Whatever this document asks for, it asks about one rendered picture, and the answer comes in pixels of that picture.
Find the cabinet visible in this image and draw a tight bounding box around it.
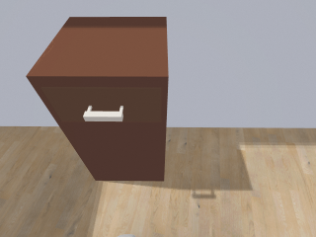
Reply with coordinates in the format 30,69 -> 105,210
26,17 -> 169,182

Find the drawer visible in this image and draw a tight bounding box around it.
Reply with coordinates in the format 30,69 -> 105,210
41,87 -> 161,122

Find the handle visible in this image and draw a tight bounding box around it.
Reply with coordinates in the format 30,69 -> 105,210
83,106 -> 123,121

